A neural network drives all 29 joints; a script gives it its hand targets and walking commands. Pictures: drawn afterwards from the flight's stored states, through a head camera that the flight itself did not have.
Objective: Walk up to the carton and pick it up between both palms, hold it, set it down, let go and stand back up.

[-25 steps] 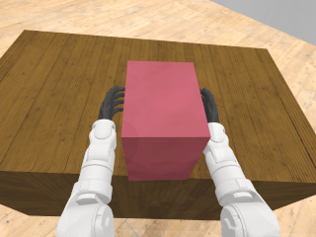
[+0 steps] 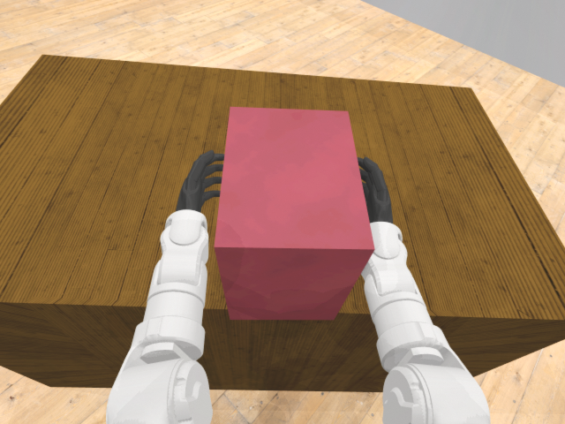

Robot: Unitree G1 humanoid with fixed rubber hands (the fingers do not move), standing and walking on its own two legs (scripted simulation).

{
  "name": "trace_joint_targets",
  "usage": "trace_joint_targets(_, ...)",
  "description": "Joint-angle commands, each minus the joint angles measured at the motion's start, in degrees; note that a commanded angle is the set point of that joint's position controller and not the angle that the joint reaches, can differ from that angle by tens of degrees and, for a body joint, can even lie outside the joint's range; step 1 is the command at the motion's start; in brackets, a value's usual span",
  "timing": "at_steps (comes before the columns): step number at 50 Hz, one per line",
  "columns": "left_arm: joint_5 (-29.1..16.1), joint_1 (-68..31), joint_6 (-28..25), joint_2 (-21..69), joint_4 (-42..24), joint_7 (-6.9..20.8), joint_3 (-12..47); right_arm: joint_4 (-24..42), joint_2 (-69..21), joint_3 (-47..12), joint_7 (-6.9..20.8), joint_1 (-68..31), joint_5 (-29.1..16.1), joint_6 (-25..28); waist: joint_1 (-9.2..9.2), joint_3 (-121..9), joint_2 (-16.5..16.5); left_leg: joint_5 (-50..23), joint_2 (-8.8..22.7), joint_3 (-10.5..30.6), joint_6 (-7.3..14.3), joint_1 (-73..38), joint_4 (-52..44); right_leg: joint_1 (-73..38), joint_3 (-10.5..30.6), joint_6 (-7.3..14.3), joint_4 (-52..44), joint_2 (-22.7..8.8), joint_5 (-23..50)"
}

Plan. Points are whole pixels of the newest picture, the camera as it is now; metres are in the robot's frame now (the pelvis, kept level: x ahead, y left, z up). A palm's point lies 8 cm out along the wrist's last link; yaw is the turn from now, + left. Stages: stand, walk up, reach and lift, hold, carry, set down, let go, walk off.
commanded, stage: reach and lift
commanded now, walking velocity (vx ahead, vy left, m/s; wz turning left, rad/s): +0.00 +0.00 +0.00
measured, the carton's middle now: (285, 221) +0.39 +0.01 +0.05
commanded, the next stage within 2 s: none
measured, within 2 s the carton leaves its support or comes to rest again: leaves its support in 0.84 s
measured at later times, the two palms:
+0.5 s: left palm (197, 205) +0.40 +0.14 +0.07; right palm (376, 215) +0.39 -0.12 +0.07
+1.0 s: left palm (191, 196) +0.39 +0.14 +0.10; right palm (378, 212) +0.37 -0.12 +0.10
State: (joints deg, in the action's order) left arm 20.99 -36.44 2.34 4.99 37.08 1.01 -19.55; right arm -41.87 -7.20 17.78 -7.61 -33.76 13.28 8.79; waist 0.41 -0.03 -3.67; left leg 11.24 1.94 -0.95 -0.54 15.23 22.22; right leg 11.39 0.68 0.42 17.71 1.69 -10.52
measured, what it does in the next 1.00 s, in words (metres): stands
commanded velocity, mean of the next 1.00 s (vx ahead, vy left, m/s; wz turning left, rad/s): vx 0.00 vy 0.00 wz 0.00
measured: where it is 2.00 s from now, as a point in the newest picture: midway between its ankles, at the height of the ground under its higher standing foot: outside the picture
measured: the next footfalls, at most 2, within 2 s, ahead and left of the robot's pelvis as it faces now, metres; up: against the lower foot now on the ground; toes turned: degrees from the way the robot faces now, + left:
none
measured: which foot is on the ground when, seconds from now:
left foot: down 0.00-1.00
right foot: down 0.00-1.00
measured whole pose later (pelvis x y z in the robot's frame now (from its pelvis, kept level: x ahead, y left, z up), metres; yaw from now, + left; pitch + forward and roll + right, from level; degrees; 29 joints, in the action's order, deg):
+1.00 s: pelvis +0.00 +0.00 +0.00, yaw +0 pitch +4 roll -1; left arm 21.9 -36.7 -4.7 6.1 37.1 -1.4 -19.7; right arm -46.8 -7.7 19.0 -10.8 -33.7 14.5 23.1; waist 0.3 -0.9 -3.7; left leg 10.6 1.9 -0.9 -0.5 15.2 21.8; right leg 11.0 0.6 0.4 16.5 1.7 -9.4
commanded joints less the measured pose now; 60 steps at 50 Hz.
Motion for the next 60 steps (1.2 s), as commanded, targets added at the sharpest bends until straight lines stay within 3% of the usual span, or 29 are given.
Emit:
trace_joint_targets(1,0.6,-23.5,-1.0,27.1,6.2,8.2,10.6,-3.9,-28.4,-15.2,6.7,-29.2,3.5,3.9,0.60,-22.6,3.5,-15.5,-2.6,-6.1,0.2,-7.9,-4.7,-20.1,-4.2,-3.5,1.6,-1.8,29.7)
trace_joint_targets(15,0.6,-22.3,-2.8,29.2,6.2,7.5,12.4,-4.5,-30.9,-17.8,5.9,-28.8,3.4,6.5,0.27,-26.1,3.5,-18.6,-2.8,-5.5,0.3,-4.9,-3.6,-22.6,-3.3,-3.9,3.6,-2.2,38.8)
trace_joint_targets(30,0.4,-23.0,-3.0,30.1,5.6,7.3,13.7,-5.8,-30.5,-18.4,5.3,-29.1,3.0,8.1,0.09,-26.8,3.9,-20.0,-2.6,-5.1,0.1,-5.6,-3.7,-21.1,-3.7,-3.6,2.7,-1.8,37.9)
trace_joint_targets(43,-0.1,-29.1,-8.5,32.1,2.5,5.3,17.0,-4.3,-30.5,-21.3,4.3,-35.6,5.2,17.0,-0.03,-36.4,3.6,-26.3,-2.4,-4.0,-0.8,-8.3,-2.0,-23.2,-4.7,-4.0,3.6,-1.2,45.6)
trace_joint_targets(48,1.8,-32.0,-11.7,31.4,3.5,5.1,15.4,-8.6,-28.0,-19.9,4.6,-36.8,7.9,21.8,-0.48,-35.1,3.9,-26.4,-1.8,-3.8,-1.2,-11.6,-2.3,-21.3,-5.9,-3.4,2.1,-0.9,41.0)
trace_joint_targets(54,4.0,-29.6,-10.2,30.1,7.8,5.6,13.5,-15.7,-22.8,-17.6,4.9,-35.4,9.7,22.4,-0.66,-22.7,2.9,-18.0,-1.1,-4.7,-0.5,-13.9,-5.8,-16.5,-7.2,-2.6,-2.0,-0.7,25.1)
trace_joint_targets(60,2.0,-32.9,-7.3,30.9,5.1,5.1,15.8,-10.8,-21.0,-16.1,5.1,-41.0,8.4,21.5,-0.02,-24.3,2.5,-12.9,-1.3,-5.6,-0.2,-14.9,-6.6,-13.1,-7.9,-2.2,-4.2,-0.1,13.7)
